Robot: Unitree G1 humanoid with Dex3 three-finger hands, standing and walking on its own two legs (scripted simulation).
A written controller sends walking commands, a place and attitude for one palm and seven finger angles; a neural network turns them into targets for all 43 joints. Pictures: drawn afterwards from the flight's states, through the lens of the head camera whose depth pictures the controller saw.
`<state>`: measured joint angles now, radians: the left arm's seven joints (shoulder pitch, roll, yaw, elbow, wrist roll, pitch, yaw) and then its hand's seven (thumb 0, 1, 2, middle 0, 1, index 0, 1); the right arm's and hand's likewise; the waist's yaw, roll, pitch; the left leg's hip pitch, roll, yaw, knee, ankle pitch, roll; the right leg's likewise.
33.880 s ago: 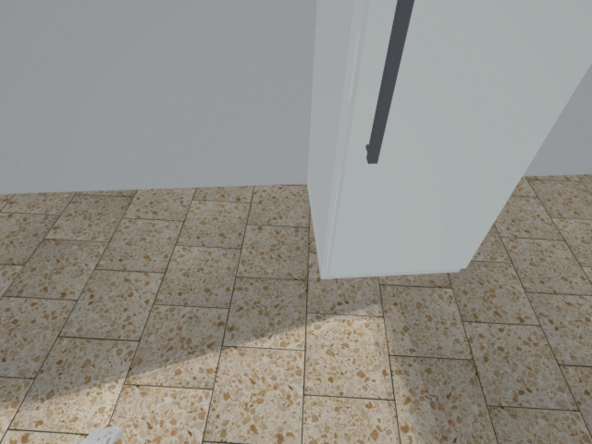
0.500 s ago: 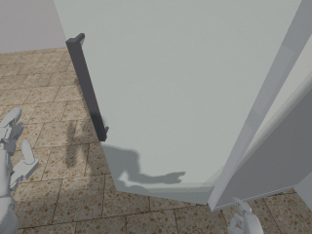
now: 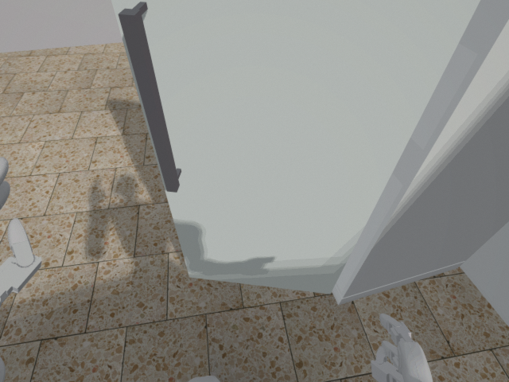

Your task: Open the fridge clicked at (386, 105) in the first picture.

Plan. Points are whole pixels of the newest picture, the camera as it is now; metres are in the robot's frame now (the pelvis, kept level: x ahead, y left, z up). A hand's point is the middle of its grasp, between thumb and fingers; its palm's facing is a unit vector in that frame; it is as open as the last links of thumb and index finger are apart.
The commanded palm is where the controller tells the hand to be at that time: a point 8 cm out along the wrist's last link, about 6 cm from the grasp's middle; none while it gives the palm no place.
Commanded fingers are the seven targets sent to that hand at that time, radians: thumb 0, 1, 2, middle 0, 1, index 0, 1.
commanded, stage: step back with the hand held close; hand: left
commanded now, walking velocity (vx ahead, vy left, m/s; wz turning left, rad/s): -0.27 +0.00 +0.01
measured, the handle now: (160, 114) +0.55 +0.24 +0.12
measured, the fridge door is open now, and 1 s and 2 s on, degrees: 67 67 67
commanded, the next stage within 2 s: stop stepping back and stand still in 0.42 s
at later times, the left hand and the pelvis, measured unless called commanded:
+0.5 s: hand out of the picture +0.04 +0.26 +0.18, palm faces +0.58 -0.70 -0.41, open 7.4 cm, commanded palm -0.05 +0.29 +0.19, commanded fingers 0.00 0.90 0.90 -0.20 -0.30 -0.20 -0.30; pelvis -0.13 -0.03 -0.03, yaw +11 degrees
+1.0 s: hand out of the picture -0.16 +0.22 +0.21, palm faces +0.49 -0.79 -0.38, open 7.4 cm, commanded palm -0.21 +0.27 +0.19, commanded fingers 0.00 0.90 0.90 -0.20 -0.30 -0.20 -0.30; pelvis -0.33 -0.04 +0.00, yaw +3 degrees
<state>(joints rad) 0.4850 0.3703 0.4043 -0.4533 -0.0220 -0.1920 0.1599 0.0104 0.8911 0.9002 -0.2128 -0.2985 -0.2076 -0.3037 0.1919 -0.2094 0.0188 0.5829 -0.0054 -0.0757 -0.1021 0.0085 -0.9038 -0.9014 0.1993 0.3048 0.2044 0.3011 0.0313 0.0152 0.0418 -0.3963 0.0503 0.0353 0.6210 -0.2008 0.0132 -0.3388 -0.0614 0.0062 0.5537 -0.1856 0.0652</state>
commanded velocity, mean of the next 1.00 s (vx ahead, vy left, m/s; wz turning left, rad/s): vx -0.01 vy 0.01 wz -0.05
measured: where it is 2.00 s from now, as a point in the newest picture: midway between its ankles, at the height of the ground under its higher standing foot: outside the picture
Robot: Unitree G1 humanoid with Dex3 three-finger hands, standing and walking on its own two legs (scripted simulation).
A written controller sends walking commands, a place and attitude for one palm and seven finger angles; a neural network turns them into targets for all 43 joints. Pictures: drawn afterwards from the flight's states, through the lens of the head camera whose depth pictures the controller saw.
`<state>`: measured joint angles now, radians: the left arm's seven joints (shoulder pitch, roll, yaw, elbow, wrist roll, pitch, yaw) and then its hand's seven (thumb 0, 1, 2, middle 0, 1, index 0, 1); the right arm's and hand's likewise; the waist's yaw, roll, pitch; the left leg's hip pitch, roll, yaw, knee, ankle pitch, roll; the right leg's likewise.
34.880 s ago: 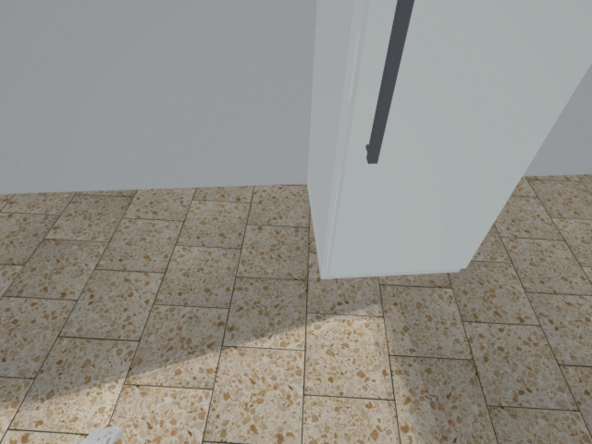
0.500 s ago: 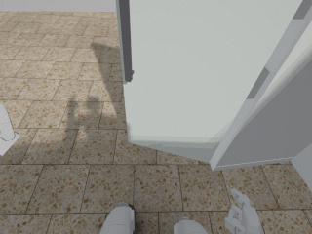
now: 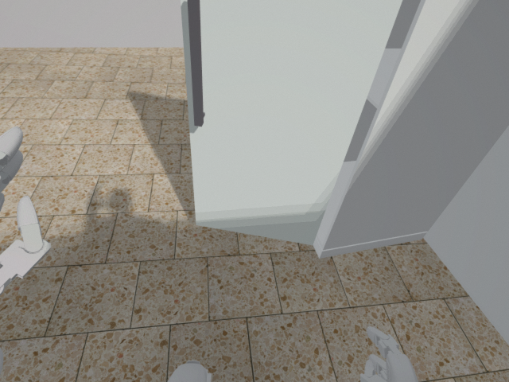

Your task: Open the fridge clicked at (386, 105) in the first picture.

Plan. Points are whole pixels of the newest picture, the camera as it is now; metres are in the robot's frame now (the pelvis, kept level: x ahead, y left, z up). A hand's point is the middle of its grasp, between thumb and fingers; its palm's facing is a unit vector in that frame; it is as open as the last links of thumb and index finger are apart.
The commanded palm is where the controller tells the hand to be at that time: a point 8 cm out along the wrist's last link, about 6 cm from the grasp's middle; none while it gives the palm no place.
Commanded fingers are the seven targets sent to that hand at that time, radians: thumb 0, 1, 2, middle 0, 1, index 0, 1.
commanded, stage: stop stepping back and stand still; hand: left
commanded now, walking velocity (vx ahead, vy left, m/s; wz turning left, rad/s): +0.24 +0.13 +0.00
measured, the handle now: (198, 62) +0.90 +0.24 +0.12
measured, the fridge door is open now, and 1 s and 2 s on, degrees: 67 67 67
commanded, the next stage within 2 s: let the arm hang, fingers relaxed in 1.60 s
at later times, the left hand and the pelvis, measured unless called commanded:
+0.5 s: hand (33, 320) +0.12 +0.22 +0.20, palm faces +0.41 -0.78 -0.48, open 7.4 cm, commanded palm +0.06 +0.27 +0.19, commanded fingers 0.00 0.90 0.90 -0.20 -0.30 -0.20 -0.30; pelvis -0.09 -0.02 +0.00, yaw -2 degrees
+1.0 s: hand (26, 285) +0.15 +0.25 +0.19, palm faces +0.42 -0.77 -0.48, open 7.4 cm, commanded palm +0.09 +0.29 +0.19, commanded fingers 0.00 0.90 0.90 -0.20 -0.30 -0.20 -0.30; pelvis -0.06 +0.00 +0.01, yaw -1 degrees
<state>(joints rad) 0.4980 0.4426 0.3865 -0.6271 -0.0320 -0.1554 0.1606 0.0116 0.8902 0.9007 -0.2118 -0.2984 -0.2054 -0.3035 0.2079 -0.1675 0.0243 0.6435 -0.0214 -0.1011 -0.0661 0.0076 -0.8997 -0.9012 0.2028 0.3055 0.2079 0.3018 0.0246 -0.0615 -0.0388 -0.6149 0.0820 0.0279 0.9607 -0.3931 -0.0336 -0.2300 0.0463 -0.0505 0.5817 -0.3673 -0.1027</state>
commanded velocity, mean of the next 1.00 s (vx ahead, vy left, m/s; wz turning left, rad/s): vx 0.14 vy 0.03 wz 0.00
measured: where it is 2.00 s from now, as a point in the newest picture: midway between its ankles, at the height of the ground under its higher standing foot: outside the picture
